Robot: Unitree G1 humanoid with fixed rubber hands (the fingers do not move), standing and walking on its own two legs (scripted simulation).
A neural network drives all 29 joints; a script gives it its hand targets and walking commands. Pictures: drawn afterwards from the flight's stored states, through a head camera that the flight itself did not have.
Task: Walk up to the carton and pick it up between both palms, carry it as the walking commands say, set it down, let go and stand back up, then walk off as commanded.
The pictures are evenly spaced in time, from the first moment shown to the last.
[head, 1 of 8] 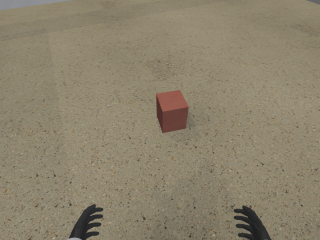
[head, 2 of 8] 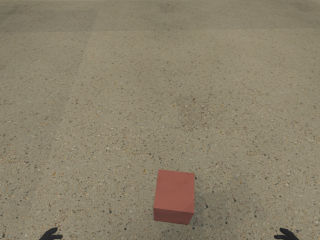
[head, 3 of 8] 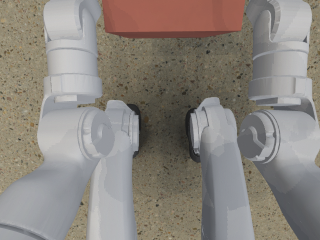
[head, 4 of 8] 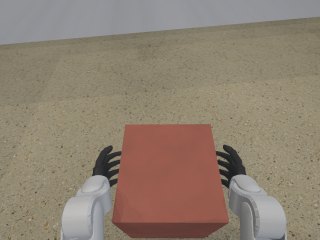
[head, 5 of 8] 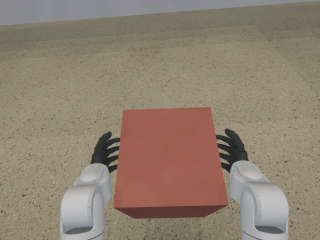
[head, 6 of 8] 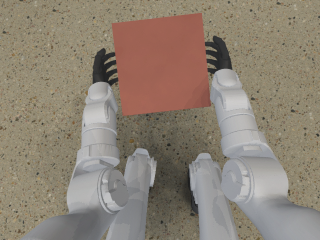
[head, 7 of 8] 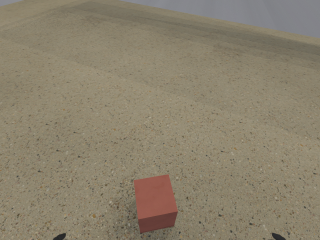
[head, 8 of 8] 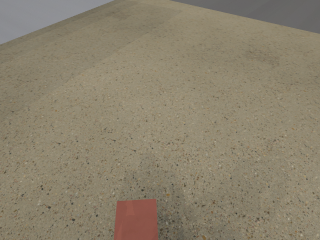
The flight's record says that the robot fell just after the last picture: no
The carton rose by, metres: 0.68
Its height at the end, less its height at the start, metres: +0.00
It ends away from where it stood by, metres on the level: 0.89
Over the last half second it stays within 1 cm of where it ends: yes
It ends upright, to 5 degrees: yes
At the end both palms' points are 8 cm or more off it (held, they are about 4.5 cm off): yes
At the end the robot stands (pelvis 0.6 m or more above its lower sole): yes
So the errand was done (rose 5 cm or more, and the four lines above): yes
